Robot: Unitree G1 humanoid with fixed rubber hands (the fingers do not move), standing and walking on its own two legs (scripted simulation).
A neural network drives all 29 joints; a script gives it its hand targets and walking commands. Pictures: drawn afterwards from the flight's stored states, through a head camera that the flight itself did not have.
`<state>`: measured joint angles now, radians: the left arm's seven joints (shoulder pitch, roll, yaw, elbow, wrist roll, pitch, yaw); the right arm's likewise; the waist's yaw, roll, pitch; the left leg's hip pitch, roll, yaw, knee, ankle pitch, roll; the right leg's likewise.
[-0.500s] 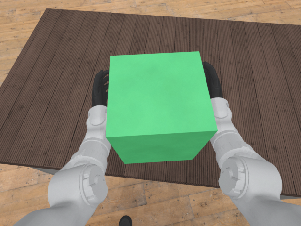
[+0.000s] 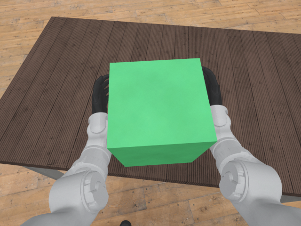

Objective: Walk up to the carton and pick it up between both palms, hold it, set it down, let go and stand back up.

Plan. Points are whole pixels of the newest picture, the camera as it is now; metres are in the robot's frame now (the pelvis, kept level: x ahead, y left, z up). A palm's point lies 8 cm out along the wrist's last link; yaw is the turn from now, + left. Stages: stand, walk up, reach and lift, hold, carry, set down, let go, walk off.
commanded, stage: reach and lift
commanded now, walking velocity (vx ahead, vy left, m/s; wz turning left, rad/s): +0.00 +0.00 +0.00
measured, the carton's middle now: (156, 120) +0.39 +0.01 +0.01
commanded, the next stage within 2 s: none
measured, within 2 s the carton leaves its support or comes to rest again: neither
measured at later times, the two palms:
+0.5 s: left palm (94, 131) +0.34 +0.17 +0.03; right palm (216, 119) +0.37 -0.13 +0.06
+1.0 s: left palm (79, 124) +0.33 +0.19 +0.08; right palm (213, 110) +0.37 -0.10 +0.12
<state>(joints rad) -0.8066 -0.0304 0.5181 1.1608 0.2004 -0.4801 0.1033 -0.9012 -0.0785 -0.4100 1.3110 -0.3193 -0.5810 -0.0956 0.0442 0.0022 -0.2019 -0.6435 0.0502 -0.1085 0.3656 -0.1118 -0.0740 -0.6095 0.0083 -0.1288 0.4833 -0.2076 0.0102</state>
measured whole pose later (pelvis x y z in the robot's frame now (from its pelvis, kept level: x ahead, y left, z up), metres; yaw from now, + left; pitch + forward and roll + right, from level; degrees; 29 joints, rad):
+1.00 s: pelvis -0.07 +0.01 +0.00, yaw +0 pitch +17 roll -1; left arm -0.78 0.03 0.40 1.11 0.11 -0.17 0.12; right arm -0.89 -0.04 -0.29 1.20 -0.29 -0.24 -0.14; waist 0.04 -0.01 -0.29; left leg -0.61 0.04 -0.11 0.37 -0.05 -0.07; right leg -0.55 0.01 -0.13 0.43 -0.17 -0.04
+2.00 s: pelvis -0.07 +0.03 +0.01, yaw +1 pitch +3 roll -1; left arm -0.86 0.06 0.35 0.76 0.11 0.43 0.06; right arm -0.89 -0.02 -0.23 0.87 -0.01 0.26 -0.16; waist -0.03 -0.04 -0.17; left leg -0.35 0.02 -0.11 0.37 -0.08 -0.05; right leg -0.25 -0.01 -0.13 0.36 -0.17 -0.01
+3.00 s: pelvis -0.07 +0.02 +0.01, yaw +1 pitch +2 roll -1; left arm -0.82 0.07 0.31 0.49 0.12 0.64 0.06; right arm -0.89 -0.03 -0.18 0.69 0.11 0.42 -0.20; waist -0.04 -0.04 -0.17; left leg -0.33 0.02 -0.11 0.37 -0.08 -0.05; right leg -0.23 -0.01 -0.13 0.36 -0.17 -0.01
